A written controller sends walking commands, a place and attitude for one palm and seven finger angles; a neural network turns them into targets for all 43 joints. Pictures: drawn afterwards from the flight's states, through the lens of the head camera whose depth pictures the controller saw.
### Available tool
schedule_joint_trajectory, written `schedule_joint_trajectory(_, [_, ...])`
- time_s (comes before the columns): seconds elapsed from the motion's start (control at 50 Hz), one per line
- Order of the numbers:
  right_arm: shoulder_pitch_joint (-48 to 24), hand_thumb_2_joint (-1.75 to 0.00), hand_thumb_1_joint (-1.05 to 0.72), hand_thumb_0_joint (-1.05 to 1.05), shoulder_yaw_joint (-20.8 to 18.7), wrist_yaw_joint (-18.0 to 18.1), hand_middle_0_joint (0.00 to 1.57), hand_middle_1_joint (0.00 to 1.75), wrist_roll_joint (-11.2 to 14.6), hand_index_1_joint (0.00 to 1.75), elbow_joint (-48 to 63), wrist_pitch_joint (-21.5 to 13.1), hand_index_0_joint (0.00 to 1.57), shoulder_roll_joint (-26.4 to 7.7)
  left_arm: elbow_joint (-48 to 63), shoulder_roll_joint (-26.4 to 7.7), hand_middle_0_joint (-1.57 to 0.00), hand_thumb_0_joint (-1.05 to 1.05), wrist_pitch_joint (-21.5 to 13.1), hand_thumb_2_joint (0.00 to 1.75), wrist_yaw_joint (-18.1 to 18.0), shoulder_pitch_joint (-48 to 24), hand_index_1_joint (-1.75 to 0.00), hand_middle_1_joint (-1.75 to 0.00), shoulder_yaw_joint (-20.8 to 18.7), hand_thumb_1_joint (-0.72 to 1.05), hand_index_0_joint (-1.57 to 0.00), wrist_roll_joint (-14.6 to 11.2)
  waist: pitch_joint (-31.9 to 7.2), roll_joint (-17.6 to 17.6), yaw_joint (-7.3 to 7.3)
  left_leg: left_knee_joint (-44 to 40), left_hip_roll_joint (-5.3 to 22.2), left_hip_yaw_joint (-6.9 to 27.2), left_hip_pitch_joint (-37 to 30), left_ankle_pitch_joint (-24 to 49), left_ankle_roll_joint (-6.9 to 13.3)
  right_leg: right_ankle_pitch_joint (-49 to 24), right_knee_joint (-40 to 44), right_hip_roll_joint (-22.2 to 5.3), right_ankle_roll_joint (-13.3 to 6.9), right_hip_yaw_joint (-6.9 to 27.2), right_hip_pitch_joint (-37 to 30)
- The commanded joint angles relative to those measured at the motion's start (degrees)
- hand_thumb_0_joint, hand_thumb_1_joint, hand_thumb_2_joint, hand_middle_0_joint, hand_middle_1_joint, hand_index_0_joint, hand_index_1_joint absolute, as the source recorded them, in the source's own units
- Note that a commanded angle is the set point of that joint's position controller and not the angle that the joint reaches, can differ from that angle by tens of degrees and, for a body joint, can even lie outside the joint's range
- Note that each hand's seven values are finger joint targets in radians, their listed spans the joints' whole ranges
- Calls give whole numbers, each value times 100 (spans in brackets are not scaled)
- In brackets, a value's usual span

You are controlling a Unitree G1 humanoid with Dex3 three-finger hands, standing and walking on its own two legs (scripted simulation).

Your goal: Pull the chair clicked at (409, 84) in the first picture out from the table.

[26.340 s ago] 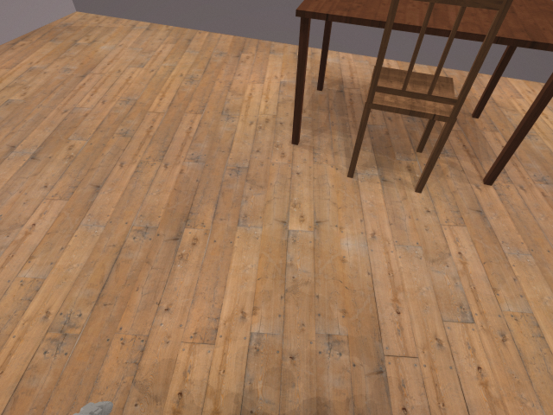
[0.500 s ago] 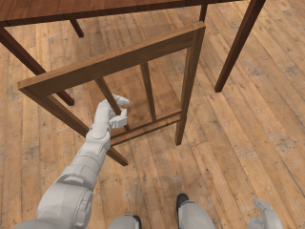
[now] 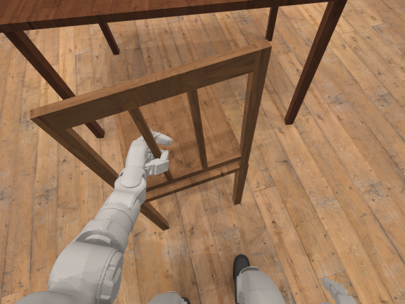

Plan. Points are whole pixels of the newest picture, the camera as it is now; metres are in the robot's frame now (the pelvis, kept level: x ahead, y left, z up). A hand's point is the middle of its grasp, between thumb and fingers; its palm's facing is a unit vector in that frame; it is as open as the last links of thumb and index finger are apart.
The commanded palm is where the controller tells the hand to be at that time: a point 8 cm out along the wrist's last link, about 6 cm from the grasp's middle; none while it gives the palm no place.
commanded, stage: step backward, pulling the chair out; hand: left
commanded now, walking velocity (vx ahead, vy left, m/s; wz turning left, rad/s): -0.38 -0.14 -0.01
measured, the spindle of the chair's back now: (155, 150) +0.43 +0.11 -0.05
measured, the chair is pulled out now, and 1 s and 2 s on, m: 0.32 0.44 0.50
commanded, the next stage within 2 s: none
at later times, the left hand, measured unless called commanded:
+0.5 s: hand (161, 187) +0.34 +0.09 -0.04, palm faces -0.08 -0.97 -0.21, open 5.2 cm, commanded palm +0.32 +0.14 -0.04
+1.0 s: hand (150, 218) +0.27 +0.11 -0.03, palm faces -0.17 -0.96 -0.24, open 5.3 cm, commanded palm +0.26 +0.16 -0.03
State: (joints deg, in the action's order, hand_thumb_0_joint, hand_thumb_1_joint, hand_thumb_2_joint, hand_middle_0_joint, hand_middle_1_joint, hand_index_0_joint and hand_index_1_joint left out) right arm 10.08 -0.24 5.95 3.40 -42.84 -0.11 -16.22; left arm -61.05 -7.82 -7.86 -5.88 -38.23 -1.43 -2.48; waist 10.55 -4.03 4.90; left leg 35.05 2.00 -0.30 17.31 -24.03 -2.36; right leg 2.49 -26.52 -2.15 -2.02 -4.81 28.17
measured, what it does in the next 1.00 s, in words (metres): walks backwards: left foot, then right foot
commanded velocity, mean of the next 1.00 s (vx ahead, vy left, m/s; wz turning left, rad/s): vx -0.38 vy -0.07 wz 0.00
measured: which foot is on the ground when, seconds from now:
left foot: up 0.00-0.00, down 0.02-0.24, up 0.26-0.52, down 0.54-1.00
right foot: down 0.00-0.06, up 0.08-0.16, down 0.18-0.58, up 0.60-0.68, down 0.70-1.00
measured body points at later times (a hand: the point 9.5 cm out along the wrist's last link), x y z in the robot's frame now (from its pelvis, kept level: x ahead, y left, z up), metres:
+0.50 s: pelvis -0.07 +0.01 +0.01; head +0.05 -0.03 +0.44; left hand +0.34 +0.14 -0.02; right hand +0.03 -0.28 -0.14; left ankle -0.10 +0.18 -0.71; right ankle +0.04 -0.11 -0.73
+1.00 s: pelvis -0.13 +0.05 +0.00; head -0.03 +0.00 +0.44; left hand +0.28 +0.16 -0.02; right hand -0.05 -0.22 -0.15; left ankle -0.10 +0.21 -0.73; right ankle -0.08 -0.08 -0.73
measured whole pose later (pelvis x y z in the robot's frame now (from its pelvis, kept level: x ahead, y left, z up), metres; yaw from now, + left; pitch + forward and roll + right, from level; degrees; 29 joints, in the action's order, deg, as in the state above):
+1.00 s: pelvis -0.13 +0.05 +0.00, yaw -2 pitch +1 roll +0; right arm 9.7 -0.8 5.8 2.5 -40.6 1.2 -16.5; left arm -57.3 -7.8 -7.8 -5.4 -36.5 0.3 -1.9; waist 12.8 -4.5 6.2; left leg 30.4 4.7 -0.8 17.5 -10.9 -3.4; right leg 11.3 -31.5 -2.7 1.2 -1.4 21.1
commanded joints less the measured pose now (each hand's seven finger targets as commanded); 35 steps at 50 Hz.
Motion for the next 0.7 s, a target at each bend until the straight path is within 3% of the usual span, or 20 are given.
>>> schedule_joint_trajectory(0.0, [542, -90, -90, 0, -320, 142, 20, 30, -56, 30, 547, -149, 20, -784, 1504, -1010, -50, 0, -432, 90, 51, -1477, -145, -145, 15, 90, -50, -14, -3341, 201, -201, -1379, 889, 556, -792, 2139, 374, -505, -156, -688, 220, 589, -2027])
schedule_joint_trajectory(0.04, [491, -90, -90, 0, -344, 67, 20, 30, -129, 30, 667, -71, 20, -728, 1686, -783, -50, 0, -476, 90, 79, -1546, -145, -145, 165, 90, -50, -1, -3010, -740, -188, -1529, 1514, 794, -617, 2963, 675, 339, -1016, -182, 334, 389, -1758])
schedule_joint_trajectory(0.08, [329, -90, -90, 0, -277, 13, 20, 30, -272, 30, 802, 6, 20, -553, 2016, -720, -50, 0, -525, 90, 85, -1912, -145, -145, 169, 90, -50, 113, -2732, -1230, -222, -1453, 1647, 837, -529, 3713, 726, 1497, -1567, -159, 212, 427, -1484])
schedule_joint_trajectory(0.12, [500, -90, -90, 0, -345, -40, 20, 30, -261, 30, 735, 20, 20, -605, 1801, -786, -50, 0, -543, 90, 52, -1792, -145, -145, 54, 90, -50, 157, -2642, -741, -253, -802, 1615, 685, -1240, 5184, 645, 871, -911, -177, 97, 473, -1429])
schedule_joint_trajectory(0.14, [677, -90, -90, 0, -366, -49, 20, 30, -223, 30, 693, 17, 20, -621, 1676, -832, -50, 0, -517, 90, 47, -1711, -145, -145, 5, 90, -50, 160, -2796, -44, -162, -411, 1487, 590, -1540, 5666, 511, -162, -485, -141, 104, 459, -1628])
schedule_joint_trajectory(0.16, [763, -90, -90, 0, -392, -69, 20, 30, -210, 30, 636, 17, 20, -629, 1620, -784, -50, 0, -541, 90, 62, -1740, -145, -145, 85, 90, -50, 197, -2945, 216, -140, 102, 1295, 380, -1620, 5792, 317, -1493, 51, -329, 16, 626, -2009])
schedule_joint_trajectory(0.18, [847, -90, -90, 0, -398, -66, 20, 30, -194, 30, 549, 5, 20, -593, 1528, -819, -50, 0, -587, 90, 78, -1942, -145, -145, 112, 90, -50, 207, -3022, 548, -95, 568, 1003, 169, -1118, 4676, 87, -3112, 203, -741, -229, 935, -2673])
schedule_joint_trajectory(0.2, [841, -90, -90, 0, -420, -14, 20, 30, -126, 30, 537, -4, 20, -632, 1562, -1049, -50, 0, -587, 90, 63, -2034, -145, -145, -10, 90, -50, 139, -3398, 1011, -78, 967, 537, -61, -372, 2027, -84, -4765, 34, -1262, -564, 1390, -3531])
schedule_joint_trajectory(0.22, [628, -90, -90, 0, -419, 24, 20, 30, -93, 30, 590, -48, 20, -673, 1364, -1241, -50, 0, -518, 90, 67, -1852, -145, -145, -180, 90, -50, 95, -3408, 1253, -206, 1267, 215, 149, 146, -61, -91, -5246, 99, -1697, -666, 1548, -3614])
schedule_joint_trajectory(0.24, [517, -90, -90, 0, -389, 15, 20, 30, -74, 30, 566, -87, 20, -708, 1086, -1391, -50, 0, -405, 90, 82, -1539, -145, -145, -283, 90, -50, 54, -3215, 988, -338, 1465, 180, 397, 336, -527, -51, -4943, 141, -1904, -690, 1565, -3359])
schedule_joint_trajectory(0.3, [316, -90, -90, 0, -227, 18, 20, 30, -60, 30, 562, -124, 20, -498, 1318, -1269, -50, 0, -374, 90, 61, -1607, -145, -145, -209, 90, -50, 62, -3314, 644, -391, 1232, 136, 458, 304, -520, -64, -3522, 187, -1899, -607, 1441, -3059])
schedule_joint_trajectory(0.42, [327, -90, -90, 0, -203, 116, 20, 30, -22, 30, 680, 25, 20, -533, 1616, -1237, -50, 0, -113, 90, 30, -1231, -145, -145, -206, 90, -50, -35, -3595, 1374, -353, 342, 20, 151, 53, -154, -81, -2923, 245, -1732, -443, 1188, -3199])
schedule_joint_trajectory(0.48, [440, -90, -90, 0, -229, 168, 20, 30, -32, 30, 741, 122, 20, -595, 1797, -996, -50, 0, -84, 90, 65, -1096, -145, -145, 9, 90, -50, -57, -3615, 1330, -203, -929, 283, -119, -645, 961, -10, -2222, 69, -1334, -163, 796, -2913])
schedule_joint_trajectory(0.54, [407, -90, -90, 0, -384, 153, 20, 30, -126, 30, 997, 225, 20, -840, 2086, -666, -50, 0, -198, 90, 103, -1205, -145, -145, 241, 90, -50, -28, -3094, -363, -177, -1378, 1539, 697, -1168, 3408, 564, -189, -832, -204, 375, 265, -1664])
schedule_joint_trajectory(0.56, [517, -90, -90, 0, -405, 33, 20, 30, -146, 30, 956, 264, 20, -797, 2048, -499, -50, 0, -227, 90, 155, -1251, -145, -145, 306, 90, -50, -18, -3112, -685, -189, -1366, 1681, 537, -1218, 3861, 641, 674, -1144, -8, 335, 315, -1521])
schedule_joint_trajectory(0.58, [267, -90, -90, 0, -332, -16, 20, 30, -264, 30, 1056, 231, 20, -553, 2459, -463, -50, 0, -339, 90, 190, -1714, -145, -145, 371, 90, -50, 54, -2923, -1498, -156, -1401, 1732, 573, -1149, 4145, 708, 1410, -1637, -61, 277, 278, -1226])
schedule_joint_trajectory(0.6, [226, -90, -90, 0, -293, -52, 20, 30, -335, 30, 1019, 208, 20, -470, 2490, -457, -50, 0, -401, 90, 181, -1885, -145, -145, 377, 90, -50, 124, -2661, -1674, -187, -1332, 1761, 564, -1021, 4396, 757, 1977, -1861, -75, 224, 332, -1070])
schedule_joint_trajectory(0.62, [329, -90, -90, 0, -323, -107, 20, 30, -332, 30, 901, 183, 20, -474, 2309, -481, -50, 0, -457, 90, 153, -1913, -145, -145, 328, 90, -50, 169, -2551, -1580, -202, -1047, 1768, 495, -1400, 5127, 747, 1923, -1599, -88, 151, 404, -915])
schedule_joint_trajectory(0.64, [538, -90, -90, 0, -348, -144, 20, 30, -292, 30, 828, 172, 20, -492, 2134, -561, -50, 0, -479, 90, 140, -1896, -145, -145, 246, 90, -50, 168, -2579, -1050, -142, -737, 1788, 466, -1846, 5669, 676, 1549, -1135, -59, 151, 387, -880])
schedule_joint_trajectory(0.68, [778, -90, -90, 0, -361, -177, 20, 30, -217, 30, 662, 102, 20, -547, 1765, -573, -50, 0, -552, 90, 128, -1787, -145, -145, 253, 90, -50, 250, -3010, -131, -157, 427, 1408, 188, -2304, 6428, 313, -796, 362, -199, -11, 494, -1776])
